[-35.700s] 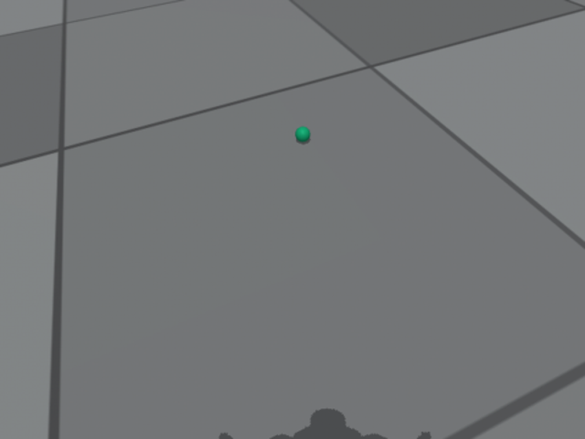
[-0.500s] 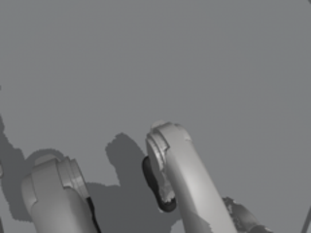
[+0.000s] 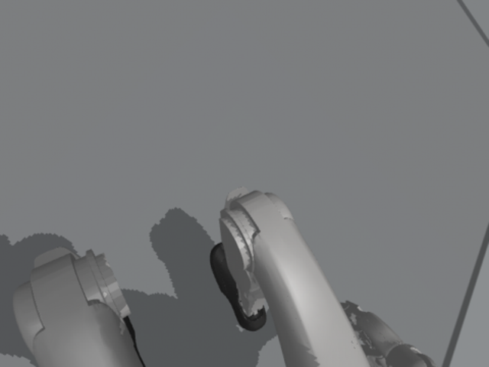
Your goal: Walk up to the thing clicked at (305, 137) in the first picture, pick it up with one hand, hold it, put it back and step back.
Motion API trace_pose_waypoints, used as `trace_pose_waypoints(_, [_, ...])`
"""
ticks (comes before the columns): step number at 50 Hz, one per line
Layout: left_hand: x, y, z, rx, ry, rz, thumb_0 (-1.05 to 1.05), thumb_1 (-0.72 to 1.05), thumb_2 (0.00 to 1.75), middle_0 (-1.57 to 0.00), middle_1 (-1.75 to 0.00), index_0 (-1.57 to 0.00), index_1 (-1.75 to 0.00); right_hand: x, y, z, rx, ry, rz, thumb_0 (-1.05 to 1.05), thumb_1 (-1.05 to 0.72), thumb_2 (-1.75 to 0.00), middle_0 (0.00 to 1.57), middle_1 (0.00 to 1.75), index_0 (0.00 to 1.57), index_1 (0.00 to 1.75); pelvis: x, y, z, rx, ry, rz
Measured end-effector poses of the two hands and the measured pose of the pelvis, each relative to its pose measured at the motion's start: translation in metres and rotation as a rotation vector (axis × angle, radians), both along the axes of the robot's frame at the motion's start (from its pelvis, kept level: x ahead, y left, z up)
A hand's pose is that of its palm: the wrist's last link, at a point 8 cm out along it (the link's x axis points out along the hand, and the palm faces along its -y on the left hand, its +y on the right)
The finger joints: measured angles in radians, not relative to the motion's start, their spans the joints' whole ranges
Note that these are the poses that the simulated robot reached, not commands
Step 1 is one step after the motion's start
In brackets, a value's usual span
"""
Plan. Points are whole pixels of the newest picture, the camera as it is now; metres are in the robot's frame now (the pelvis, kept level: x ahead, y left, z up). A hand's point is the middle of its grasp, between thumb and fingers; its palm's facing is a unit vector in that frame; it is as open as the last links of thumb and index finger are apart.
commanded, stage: rest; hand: left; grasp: from above
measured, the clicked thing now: out of the picture +0.48 +0.35 -0.24
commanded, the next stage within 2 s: open in 0.66 s
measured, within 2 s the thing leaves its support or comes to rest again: rests again in 0.78 s
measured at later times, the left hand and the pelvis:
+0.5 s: hand out of the picture +0.47 +0.32 -0.24, palm faces -0.44 -0.15 -0.89, open 9.0 cm; pelvis +0.00 +0.00 +0.00, yaw -1 degrees
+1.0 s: hand out of the picture +0.47 +0.33 -0.25, palm faces -0.43 -0.15 -0.89, open 10.2 cm; pelvis +0.00 +0.01 +0.00, yaw -2 degrees
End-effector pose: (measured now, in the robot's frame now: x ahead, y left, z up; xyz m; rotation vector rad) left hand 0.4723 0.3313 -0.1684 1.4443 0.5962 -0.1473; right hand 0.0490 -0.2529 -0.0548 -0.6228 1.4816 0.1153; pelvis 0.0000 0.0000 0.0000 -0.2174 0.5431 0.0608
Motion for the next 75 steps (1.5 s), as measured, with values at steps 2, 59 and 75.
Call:
trace_pose_waypoints(2, [0.000, 0.000, -0.001, 0.001, 0.001, 0.004, 0.02, -0.06, 0.69, -0.42, -0.89, -0.73, -0.94, 0.000, 0.001, 0.000, 0.003, -0.005, 0.006, 0.00, -0.92, -0.90, 0.20, 0.30, 0.20, 0.30, -0.001, 0.000, -0.001, -0.002, -0.004, -0.001])
trace_pose_waypoints(59, [0.004, -0.001, -0.021, 0.007, 0.002, 0.020, 0.00, -0.25, 0.79, -0.24, -0.98, -0.30, -0.95, -0.005, 0.014, 0.011, 0.047, -0.002, 0.087, 0.00, -0.91, -0.90, 0.20, 0.30, 0.20, 0.30, -0.005, 0.005, -0.001, -0.034, -0.046, -0.019])
trace_pose_waypoints(75, [0.002, -0.003, -0.022, -0.012, -0.017, -0.001, 0.00, -0.46, 0.92, -0.09, -1.09, -0.12, -1.06, -0.011, 0.014, 0.016, 0.025, 0.015, 0.089, 0.00, -0.91, -0.90, 0.20, 0.30, 0.20, 0.30, -0.007, 0.006, -0.001, -0.039, -0.055, -0.022])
